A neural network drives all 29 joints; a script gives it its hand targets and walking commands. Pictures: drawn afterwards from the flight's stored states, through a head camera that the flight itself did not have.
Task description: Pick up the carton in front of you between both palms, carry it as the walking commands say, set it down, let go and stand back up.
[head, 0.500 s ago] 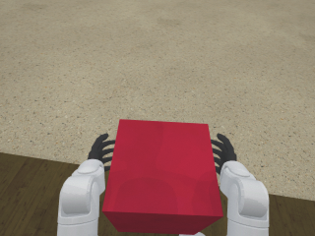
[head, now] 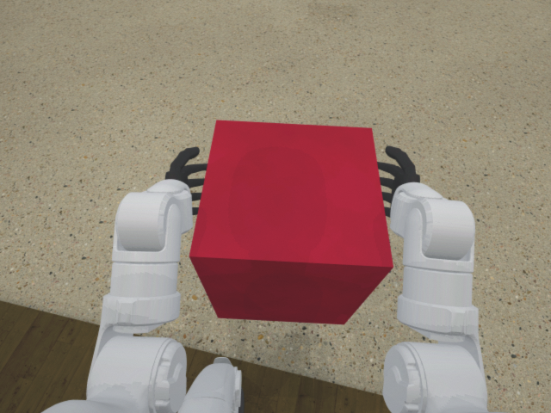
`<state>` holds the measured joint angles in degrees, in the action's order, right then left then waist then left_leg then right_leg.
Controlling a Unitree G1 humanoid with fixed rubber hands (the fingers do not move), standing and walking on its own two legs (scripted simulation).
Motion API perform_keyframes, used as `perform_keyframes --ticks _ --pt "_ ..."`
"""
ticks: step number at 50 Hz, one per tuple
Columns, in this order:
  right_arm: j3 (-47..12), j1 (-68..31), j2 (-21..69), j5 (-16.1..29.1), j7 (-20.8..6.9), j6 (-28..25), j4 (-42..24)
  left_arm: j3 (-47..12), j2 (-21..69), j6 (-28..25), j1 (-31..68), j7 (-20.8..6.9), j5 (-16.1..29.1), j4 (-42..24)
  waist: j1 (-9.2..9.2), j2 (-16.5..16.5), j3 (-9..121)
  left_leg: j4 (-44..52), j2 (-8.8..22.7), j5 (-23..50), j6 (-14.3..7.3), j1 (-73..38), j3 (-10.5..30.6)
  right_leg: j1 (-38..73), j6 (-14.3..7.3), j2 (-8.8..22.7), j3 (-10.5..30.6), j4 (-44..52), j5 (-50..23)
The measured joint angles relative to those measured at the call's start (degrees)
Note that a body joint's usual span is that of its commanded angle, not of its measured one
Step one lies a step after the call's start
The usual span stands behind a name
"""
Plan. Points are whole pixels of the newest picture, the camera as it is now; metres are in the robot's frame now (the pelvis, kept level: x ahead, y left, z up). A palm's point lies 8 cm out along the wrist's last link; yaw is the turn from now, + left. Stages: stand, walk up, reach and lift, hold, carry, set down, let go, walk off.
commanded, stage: carry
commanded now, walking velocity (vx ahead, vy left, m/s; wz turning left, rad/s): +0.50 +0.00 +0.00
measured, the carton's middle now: (286, 233) +0.36 +0.01 +0.04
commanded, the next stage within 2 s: none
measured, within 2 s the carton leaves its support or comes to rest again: neither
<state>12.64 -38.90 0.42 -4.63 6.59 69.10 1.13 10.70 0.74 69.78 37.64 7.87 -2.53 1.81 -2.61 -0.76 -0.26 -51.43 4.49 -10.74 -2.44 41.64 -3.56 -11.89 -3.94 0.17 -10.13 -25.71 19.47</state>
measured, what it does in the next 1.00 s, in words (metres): goes down: left foot, then right foot 0.06 m lower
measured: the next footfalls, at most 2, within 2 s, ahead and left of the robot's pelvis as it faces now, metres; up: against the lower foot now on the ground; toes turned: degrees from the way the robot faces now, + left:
left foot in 0.12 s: +0.27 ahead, +0.10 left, +0.00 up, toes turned +6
right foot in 0.58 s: +0.57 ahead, -0.05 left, -0.06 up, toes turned -3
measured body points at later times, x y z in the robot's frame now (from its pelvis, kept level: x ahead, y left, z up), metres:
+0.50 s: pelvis +0.34 +0.02 -0.02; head +0.42 +0.03 +0.42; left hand +0.72 +0.15 +0.08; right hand +0.72 -0.15 +0.09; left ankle +0.23 +0.09 -0.74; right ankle +0.48 -0.09 -0.73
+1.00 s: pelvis +0.69 +0.00 -0.08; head +0.76 +0.00 +0.37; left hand +1.06 +0.17 +0.01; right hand +1.08 -0.14 +0.01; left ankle +0.85 +0.09 -0.78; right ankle +0.54 -0.05 -0.80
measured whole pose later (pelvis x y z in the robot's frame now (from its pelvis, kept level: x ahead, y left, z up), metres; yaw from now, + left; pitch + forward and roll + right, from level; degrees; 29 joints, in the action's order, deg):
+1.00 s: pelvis +0.69 +0.00 -0.08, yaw +0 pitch +6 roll +1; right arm 13.6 -35.3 3.1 -4.9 7.4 66.4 -2.5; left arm 11.6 1.9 66.9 35.0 8.2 -2.1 -0.4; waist -3.3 -0.1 -2.3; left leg -31.2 -1.0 0.1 -3.5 36.5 -7.4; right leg -5.2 -5.3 -3.7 -3.7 -27.6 26.6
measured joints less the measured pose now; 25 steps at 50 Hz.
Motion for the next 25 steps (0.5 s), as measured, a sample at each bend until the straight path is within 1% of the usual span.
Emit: perform_keyframes --ticks 3,5,6,7,8,9,10,11,12,14,16,18,21,23,25 --pt "0.88 -1.74 -0.69 0.42 0.05 -0.11 2.18 0.32 0.02 -0.07 2.07 0.02 -0.43 2.34 0.47 -0.14 0.37 13.46 -1.44 5.97 -0.71 -3.41 -2.22 4.23 1.45 -0.17 0.35 0.33 3.81" --pt "1.27 -2.66 -0.67 0.47 0.05 -0.26 3.82 0.68 -0.08 0.23 2.66 0.01 -0.69 3.23 1.07 0.13 0.55 19.9 -3.02 10.03 -1.65 -7.45 -4.23 6.51 2.44 0.19 0.31 -2.19 7.43" --pt "1.33 -3.09 -0.39 0.32 0.05 -0.51 4.83 0.92 -0.34 0.42 2.66 -0.01 -0.67 3.43 1.56 0.29 0.65 21.54 -3.68 8.77 -2.39 -10.02 -4.9 6.41 2.7 0.68 0.11 -6.44 9.5" --pt "1.45 -3.23 0.09 0.02 0.04 -1.2 5.54 1.04 -0.83 0.32 2.87 -0.05 -0.51 3.81 2.57 1.62 0.28 19.35 -4.62 4.57 -3.18 -10.32 -5.32 4.5 2.55 2.15 0.55 -13.28 8.66" --pt "1.37 -3.25 0.47 -0.27 0.03 -1.82 6.23 1.31 -1.13 0.12 2.86 -0.11 -0.37 4.2 3.5 2.33 -0.29 16.68 -5.1 1.69 -3.59 -10.07 -5.45 1.18 2.65 2.11 2.99 -22.37 8.22" --pt "1.24 -2.95 0.8 -0.47 0.03 -2.2 6.72 1.58 -1.14 0.04 2.42 -0.14 -0.35 4.3 4.21 2.34 -0.85 15.25 -5.25 -0.12 -3.77 -10.33 -5.34 -2.61 2.46 1.14 5.51 -31.33 8.61" --pt "1.17 -2.33 1.1 -0.49 0.07 -2.32 6.77 1.79 -0.89 0.14 1.71 -0.15 -0.49 4.02 4.8 1.98 -1.44 15.11 -5.27 -0.75 -3.45 -11.13 -5.1 -6.2 2.05 0.19 7.2 -38.25 8.44" --pt "1.12 -1.47 1.31 -0.29 0.16 -2.3 6.27 1.95 -0.45 0.31 0.94 -0.15 -0.75 3.38 5.3 1.56 -2.09 15.67 -5.37 -1.29 -3.44 -12.22 -4.87 -9.46 1.67 -0.33 8.18 -42.42 7.59" --pt "1.06 -0.55 1.45 0.08 0.29 -2.24 5.31 2.1 0.1 0.46 0.24 -0.14 -1.09 2.42 5.68 1.17 -2.81 16.69 -5.47 -1.78 -3.58 -13.48 -4.68 -12.44 1.41 -0.43 8.74 -44.05 6.32" --pt "1.02 0.99 1.66 1.05 0.64 -2.38 2.66 2.45 1.18 0.48 -0.82 -0.12 -1.72 -0.2 6.23 0.64 -4.3 19.1 -5.6 -2.59 -3.61 -16.15 -4.36 -17.46 1.31 0.05 9.4 -42.35 4.1" --pt "1.19 2.03 2.01 1.87 0.92 -2.99 -0.33 2.72 2.14 0.01 -1.65 -0.11 -2.16 -3.32 6.67 0.33 -5.43 20.88 -5.6 -3.6 -3.57 -18.51 -3.97 -21.28 1.59 0.6 9.93 -37.25 3.84" --pt "1.51 2.58 2.5 2.4 1.02 -3.84 -3.0 2.86 2.89 -0.7 -2.39 -0.12 -2.43 -6.41 6.95 0.36 -5.93 21.68 -5.56 -5.18 -3.31 -20.55 -3.56 -24.46 1.9 1.01 10.23 -32.43 1.31" --pt "1.58 2.76 3.13 2.92 1.03 -4.84 -5.87 2.93 3.51 -1.62 -3.68 -0.16 -2.56 -10.51 7.3 1.01 -5.66 21.56 -5.92 -8.76 -2.55 -23.99 -3.05 -26.89 2.53 1.43 10.25 -23.69 -9.69" --pt "1.3 2.6 3.33 3.11 1.01 -5.19 -6.61 2.95 3.5 -1.75 -4.29 -0.21 -2.59 -12.28 7.61 1.85 -4.75 20.7 -6.55 -12.0 -2.04 -26.67 -2.78 -25.79 2.9 1.43 9.73 -13.76 -18.15" --pt "0.83 2.21 3.09 3.17 0.98 -5.19 -6.15 2.91 3.23 -1.47 -4.36 -0.28 -2.69 -12.59 7.77 2.76 -3.19 18.48 -7.26 -16.2 -1.49 -29.34 -2.72 -23.32 2.37 1.11 8.55 -4.71 -25.83"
